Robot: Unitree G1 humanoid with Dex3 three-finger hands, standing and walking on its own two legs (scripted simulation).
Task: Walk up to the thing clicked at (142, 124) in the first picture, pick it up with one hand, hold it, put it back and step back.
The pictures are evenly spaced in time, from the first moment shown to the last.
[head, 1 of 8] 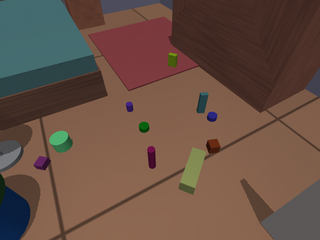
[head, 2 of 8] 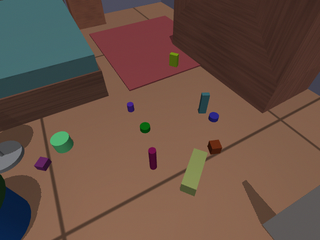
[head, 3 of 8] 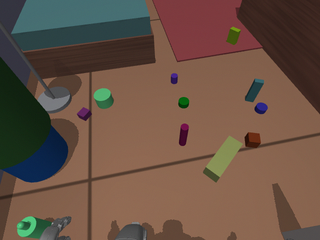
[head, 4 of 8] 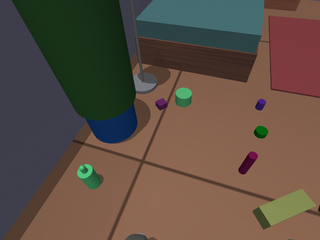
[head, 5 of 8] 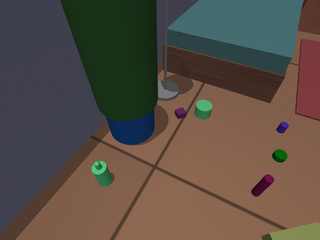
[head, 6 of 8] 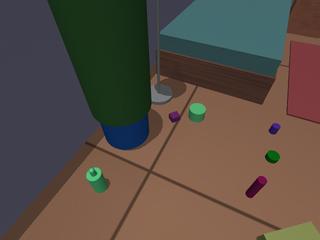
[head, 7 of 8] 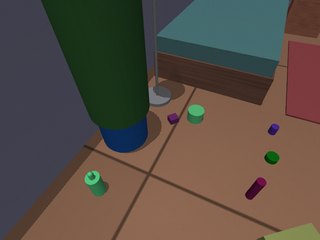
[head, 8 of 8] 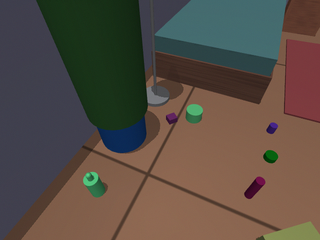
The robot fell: no
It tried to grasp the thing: no
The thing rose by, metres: 0.00
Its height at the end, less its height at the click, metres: +0.00
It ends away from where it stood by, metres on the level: 0.00
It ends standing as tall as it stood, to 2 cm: yes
